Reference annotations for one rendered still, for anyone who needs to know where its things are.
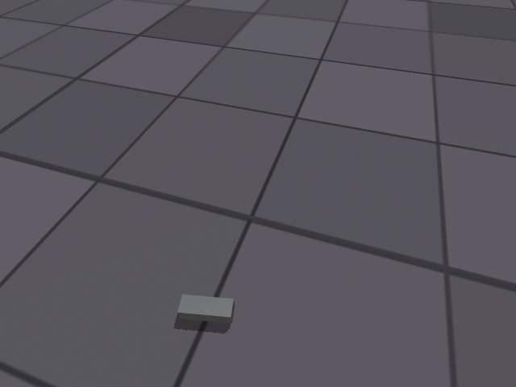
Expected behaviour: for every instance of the carton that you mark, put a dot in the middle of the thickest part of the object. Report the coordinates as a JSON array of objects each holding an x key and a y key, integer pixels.
[{"x": 208, "y": 309}]

